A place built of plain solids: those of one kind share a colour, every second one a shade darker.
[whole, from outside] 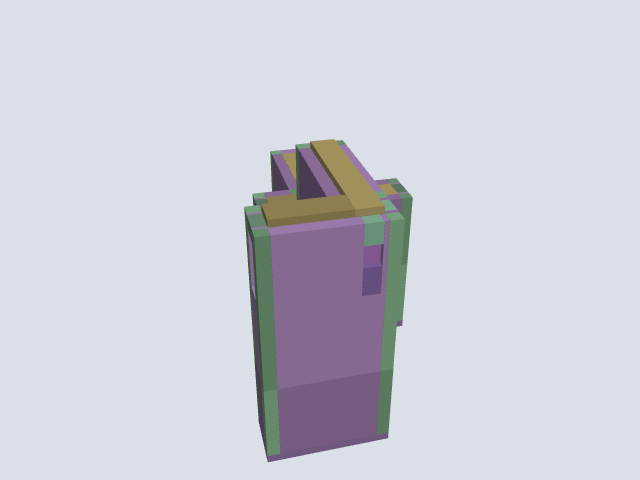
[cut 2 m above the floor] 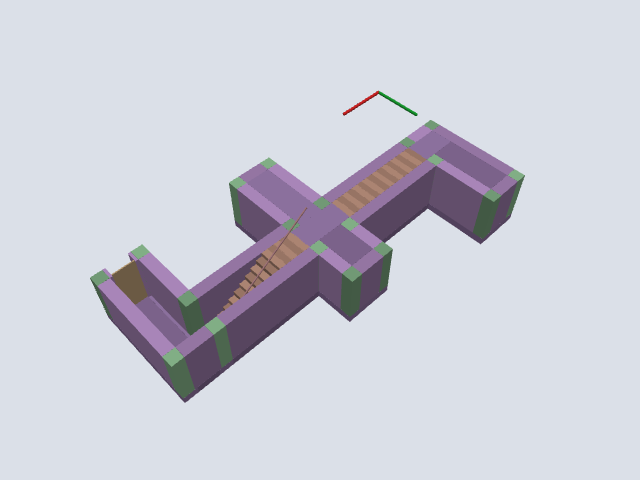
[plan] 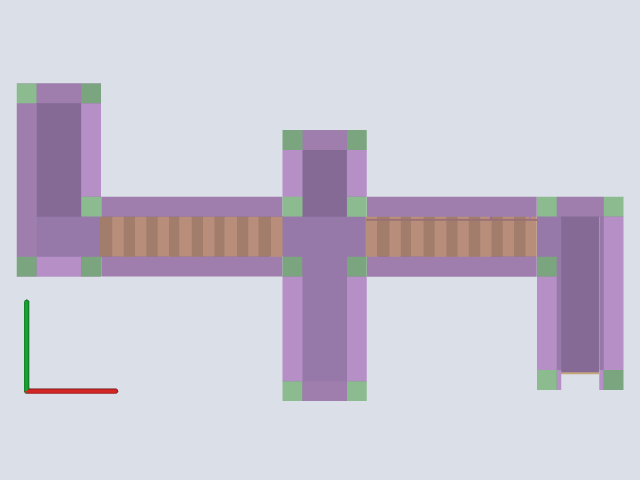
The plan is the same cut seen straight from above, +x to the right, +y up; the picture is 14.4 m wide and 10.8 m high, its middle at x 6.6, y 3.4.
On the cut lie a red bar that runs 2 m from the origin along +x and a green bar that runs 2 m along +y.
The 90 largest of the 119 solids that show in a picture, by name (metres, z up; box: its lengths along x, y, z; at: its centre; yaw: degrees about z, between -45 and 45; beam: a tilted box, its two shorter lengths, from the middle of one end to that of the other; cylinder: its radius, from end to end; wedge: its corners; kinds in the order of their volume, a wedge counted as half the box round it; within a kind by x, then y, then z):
{
 "wall_1": {"box": [0.45, 3.45, 2.94], "at": [0.0, 4.75, 1.47]},
 "wall_2": {"box": [0.45, 3.45, 3.13], "at": [0.0, 4.75, 4.51]},
 "wall_3": {"box": [0.45, 2.7, 2.49], "at": [0.0, 5.12, 7.32]},
 "wall_4": {"box": [1.0, 0.45, 2.94], "at": [0.72, 2.8, 1.47]},
 "wall_5": {"box": [1.0, 0.45, 2.94], "at": [0.72, 6.7, 1.47]},
 "wall_6": {"box": [1.0, 0.45, 3.13], "at": [0.72, 6.7, 4.51]},
 "wall_7": {"box": [0.45, 2.1, 2.94], "at": [1.45, 5.42, 1.47]},
 "wall_8": {"box": [4.08, 0.45, 2.94], "at": [3.71, 2.8, 1.47]},
 "wall_9": {"box": [4.08, 0.45, 2.49], "at": [3.71, 2.8, 7.32]},
 "wall_10": {"box": [4.08, 0.45, 2.94], "at": [3.71, 4.15, 1.47]},
 "wall_11": {"box": [4.08, 0.45, 2.49], "at": [3.71, 4.15, 7.32]},
 "wall_12": {"box": [0.45, 2.35, 2.94], "at": [5.98, 1.4, 1.47]},
 "wall_13": {"box": [0.45, 2.35, 3.13], "at": [5.98, 1.4, 4.51]},
 "wall_14": {"box": [0.45, 1.05, 2.94], "at": [5.98, 4.9, 1.47]},
 "wall_15": {"box": [1.0, 0.45, 2.94], "at": [6.71, 0.0, 1.47]},
 "wall_16": {"box": [1.0, 0.45, 2.94], "at": [6.71, 5.65, 1.47]},
 "wall_17": {"box": [0.45, 2.35, 2.94], "at": [7.43, 1.4, 1.47]},
 "wall_18": {"box": [0.45, 2.35, 3.13], "at": [7.43, 1.4, 4.51]},
 "wall_19": {"box": [0.45, 1.05, 2.94], "at": [7.43, 4.9, 1.47]},
 "wall_20": {"box": [0.45, 1.05, 3.13], "at": [7.43, 4.9, 4.51]},
 "wall_21": {"box": [3.83, 0.45, 2.94], "at": [9.57, 2.8, 1.47]},
 "wall_22": {"box": [3.83, 0.45, 2.94], "at": [9.57, 4.15, 1.47]},
 "wall_23": {"box": [3.83, 0.45, 3.13], "at": [9.57, 4.15, 4.51]},
 "wall_24": {"box": [0.45, 2.1, 2.94], "at": [11.71, 1.52, 1.47]},
 "wall_25": {"box": [0.45, 0.9, 3.13], "at": [11.71, 3.48, 4.51]},
 "wall_26": {"box": [1.05, 0.45, 2.94], "at": [12.46, 4.15, 1.47]},
 "wall_27": {"box": [0.45, 3.45, 2.94], "at": [13.21, 2.2, 1.47]},
 "floor_slab_1": {"box": [1.9, 4.35, 0.3], "at": [0.72, 4.75, -0.15]},
 "floor_slab_2": {"box": [1.0, 2.55, 6.07], "at": [0.72, 5.2, 3.04]},
 "floor_slab_3": {"box": [1.45, 0.9, 6.07], "at": [0.95, 3.48, 3.04]},
 "floor_slab_4": {"box": [4.08, 1.8, 0.3], "at": [3.71, 3.48, -0.15]},
 "floor_slab_5": {"box": [1.93, 0.9, 2.94], "at": [6.69, 3.48, 1.47]},
 "floor_slab_6": {"box": [1.0, 2.8, 2.94], "at": [6.71, 1.63, 1.47]},
 "floor_slab_7": {"box": [1.9, 6.1, 0.3], "at": [6.71, 2.83, -0.15]},
 "floor_slab_8": {"box": [1.0, 1.5, 2.94], "at": [6.71, 4.67, 1.47]},
 "floor_slab_9": {"box": [3.83, 1.8, 0.3], "at": [9.57, 3.48, -0.15]},
 "floor_slab_10": {"box": [0.55, 4.35, 0.3], "at": [11.76, 2.2, -0.15]},
 "floor_slab_11": {"box": [0.85, 4.0, 0.3], "at": [12.46, 2.38, -0.15]},
 "floor_slab_12": {"box": [0.55, 4.35, 0.3], "at": [13.15, 2.2, -0.15]},
 "tread_slab_1": {"box": [0.29, 0.9, 5.89], "at": [1.79, 3.48, 2.94]},
 "tread_slab_2": {"box": [0.29, 0.9, 5.7], "at": [2.04, 3.48, 2.85]},
 "tread_slab_3": {"box": [0.29, 0.9, 5.52], "at": [2.3, 3.48, 2.76]},
 "tread_slab_4": {"box": [0.29, 0.9, 5.34], "at": [2.55, 3.48, 2.67]},
 "tread_slab_5": {"box": [0.29, 0.9, 5.15], "at": [2.81, 3.48, 2.58]},
 "tread_slab_6": {"box": [0.29, 0.9, 4.97], "at": [3.06, 3.48, 2.48]},
 "tread_slab_7": {"box": [0.29, 0.9, 4.78], "at": [3.32, 3.48, 2.39]},
 "tread_slab_8": {"box": [0.29, 0.9, 4.6], "at": [3.57, 3.48, 2.3]},
 "tread_slab_9": {"box": [0.29, 0.9, 4.42], "at": [3.83, 3.48, 2.21]},
 "tread_slab_10": {"box": [0.29, 0.9, 4.23], "at": [4.08, 3.48, 2.12]},
 "tread_slab_11": {"box": [0.29, 0.9, 4.05], "at": [4.34, 3.48, 2.02]},
 "tread_slab_12": {"box": [0.29, 0.9, 3.86], "at": [4.59, 3.48, 1.93]},
 "tread_slab_13": {"box": [0.29, 0.9, 3.68], "at": [4.85, 3.48, 1.84]},
 "tread_slab_14": {"box": [0.29, 0.9, 3.5], "at": [5.1, 3.48, 1.75]},
 "tread_slab_15": {"box": [0.29, 0.9, 3.31], "at": [5.36, 3.48, 1.66]},
 "tread_slab_16": {"box": [0.29, 0.9, 3.13], "at": [5.61, 3.48, 1.56]},
 "tread_slab_17": {"box": [0.29, 0.9, 2.76], "at": [7.77, 3.48, 1.38]},
 "tread_slab_18": {"box": [0.29, 0.9, 2.58], "at": [8.02, 3.48, 1.29]},
 "tread_slab_19": {"box": [0.29, 0.9, 2.39], "at": [8.28, 3.48, 1.2]},
 "tread_slab_20": {"box": [0.29, 0.9, 2.21], "at": [8.53, 3.48, 1.1]},
 "tread_slab_21": {"box": [0.29, 0.9, 2.02], "at": [8.79, 3.48, 1.01]},
 "wallpost_1": {"box": [0.45, 0.45, 2.94], "at": [0.0, 2.8, 1.47]},
 "wallpost_2": {"box": [0.45, 0.45, 3.13], "at": [0.0, 2.8, 4.51]},
 "wallpost_3": {"box": [0.45, 0.45, 2.94], "at": [0.0, 6.7, 1.47]},
 "wallpost_4": {"box": [0.45, 0.45, 3.13], "at": [0.0, 6.7, 4.51]},
 "wallpost_5": {"box": [0.45, 0.45, 2.94], "at": [1.45, 2.8, 1.47]},
 "wallpost_6": {"box": [0.45, 0.45, 2.94], "at": [1.45, 4.15, 1.47]},
 "wallpost_7": {"box": [0.45, 0.45, 2.94], "at": [1.45, 6.7, 1.47]},
 "wallpost_8": {"box": [0.45, 0.45, 3.13], "at": [1.45, 6.7, 4.51]},
 "wallpost_9": {"box": [0.45, 0.45, 2.94], "at": [5.98, 0.0, 1.47]},
 "wallpost_10": {"box": [0.45, 0.45, 3.13], "at": [5.98, 0.0, 4.51]},
 "wallpost_11": {"box": [0.45, 0.45, 2.94], "at": [5.98, 2.8, 1.47]},
 "wallpost_12": {"box": [0.45, 0.45, 2.94], "at": [5.98, 4.15, 1.47]},
 "wallpost_13": {"box": [0.45, 0.45, 2.94], "at": [5.98, 5.65, 1.47]},
 "wallpost_14": {"box": [0.45, 0.45, 2.94], "at": [7.43, 0.0, 1.47]},
 "wallpost_15": {"box": [0.45, 0.45, 3.13], "at": [7.43, 0.0, 4.51]},
 "wallpost_16": {"box": [0.45, 0.45, 2.94], "at": [7.43, 2.8, 1.47]},
 "wallpost_17": {"box": [0.45, 0.45, 2.94], "at": [7.43, 4.15, 1.47]},
 "wallpost_18": {"box": [0.45, 0.45, 2.94], "at": [7.43, 5.65, 1.47]},
 "wallpost_19": {"box": [0.45, 0.45, 3.13], "at": [7.43, 5.65, 4.51]},
 "wallpost_20": {"box": [0.45, 0.45, 2.94], "at": [11.71, 0.25, 1.47]},
 "wallpost_21": {"box": [0.45, 0.45, 2.94], "at": [11.71, 2.8, 1.47]},
 "wallpost_22": {"box": [0.45, 0.45, 2.94], "at": [11.71, 4.15, 1.47]},
 "wallpost_23": {"box": [0.45, 0.45, 3.13], "at": [11.71, 4.15, 4.51]},
 "wallpost_24": {"box": [0.45, 0.45, 2.94], "at": [13.21, 0.25, 1.47]},
 "wallpost_25": {"box": [0.45, 0.45, 2.94], "at": [13.21, 4.15, 1.47]},
 "roof_slab_1": {"box": [1.0, 2.55, 0.25], "at": [0.72, 5.2, 8.69]},
 "roof_slab_2": {"box": [5.53, 0.9, 0.25], "at": [2.99, 3.48, 8.69]},
 "roof_slab_3": {"box": [1.0, 2.8, 0.59], "at": [6.71, 1.62, 5.78]},
 "roof_slab_4": {"box": [1.0, 1.5, 0.59], "at": [6.71, 4.67, 5.78]},
 "roof_slab_5": {"box": [5.28, 0.9, 0.59], "at": [8.84, 3.48, 5.78]}
}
